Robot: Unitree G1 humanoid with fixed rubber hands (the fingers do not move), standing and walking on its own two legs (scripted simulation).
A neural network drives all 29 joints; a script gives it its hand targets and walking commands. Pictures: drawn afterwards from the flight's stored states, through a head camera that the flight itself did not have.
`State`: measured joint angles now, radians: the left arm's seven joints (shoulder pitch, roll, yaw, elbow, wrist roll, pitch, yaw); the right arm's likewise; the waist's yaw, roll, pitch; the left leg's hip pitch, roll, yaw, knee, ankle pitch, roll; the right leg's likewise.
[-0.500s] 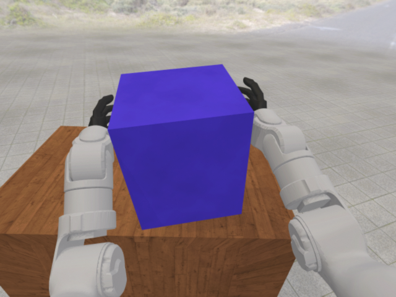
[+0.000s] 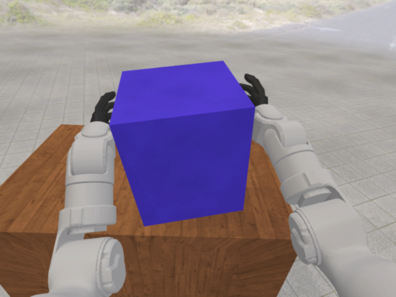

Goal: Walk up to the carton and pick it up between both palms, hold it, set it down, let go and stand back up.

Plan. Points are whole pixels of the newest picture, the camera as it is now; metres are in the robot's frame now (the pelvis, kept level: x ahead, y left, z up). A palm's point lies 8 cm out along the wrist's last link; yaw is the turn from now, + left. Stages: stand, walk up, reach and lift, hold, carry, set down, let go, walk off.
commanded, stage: hold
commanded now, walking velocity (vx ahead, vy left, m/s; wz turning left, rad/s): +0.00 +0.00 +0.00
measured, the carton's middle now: (184, 142) +0.38 +0.01 +0.21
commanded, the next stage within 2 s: none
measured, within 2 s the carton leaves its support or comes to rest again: neither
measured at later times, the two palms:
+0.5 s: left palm (102, 128) +0.36 +0.17 +0.25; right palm (258, 112) +0.37 -0.13 +0.28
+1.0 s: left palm (106, 128) +0.37 +0.16 +0.24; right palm (259, 112) +0.38 -0.14 +0.27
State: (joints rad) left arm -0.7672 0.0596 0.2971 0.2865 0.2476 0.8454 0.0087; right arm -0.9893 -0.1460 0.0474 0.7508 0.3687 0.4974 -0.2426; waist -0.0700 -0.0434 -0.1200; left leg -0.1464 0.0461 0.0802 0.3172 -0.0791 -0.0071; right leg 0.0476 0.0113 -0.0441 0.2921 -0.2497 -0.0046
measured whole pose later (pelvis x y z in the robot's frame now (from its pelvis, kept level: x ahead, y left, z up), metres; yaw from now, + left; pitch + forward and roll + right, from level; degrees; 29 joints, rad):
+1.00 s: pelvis +0.01 +0.00 +0.00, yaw +0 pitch -5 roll +0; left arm -0.75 0.06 0.29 0.26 0.24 0.86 0.01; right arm -0.97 -0.16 0.08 0.72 0.41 0.52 -0.26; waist -0.08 -0.04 -0.12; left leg -0.14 0.05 0.08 0.33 -0.09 -0.02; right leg 0.06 0.02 -0.04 0.29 -0.26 -0.01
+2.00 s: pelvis +0.00 +0.00 +0.00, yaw +0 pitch -5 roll +0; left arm -0.80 0.06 0.31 0.34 0.25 0.85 0.00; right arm -1.02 -0.15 0.04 0.81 0.37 0.52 -0.24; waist -0.06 -0.04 -0.12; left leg -0.14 0.05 0.08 0.32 -0.08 -0.01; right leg 0.04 0.01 -0.04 0.30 -0.25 -0.01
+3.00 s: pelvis +0.00 +0.00 +0.00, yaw +0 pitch -5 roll +0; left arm -0.79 0.07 0.30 0.32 0.24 0.84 0.01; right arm -1.01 -0.15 0.04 0.79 0.37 0.52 -0.25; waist -0.07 -0.04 -0.13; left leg -0.15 0.05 0.07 0.32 -0.08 -0.02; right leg 0.04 0.02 -0.04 0.30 -0.25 -0.01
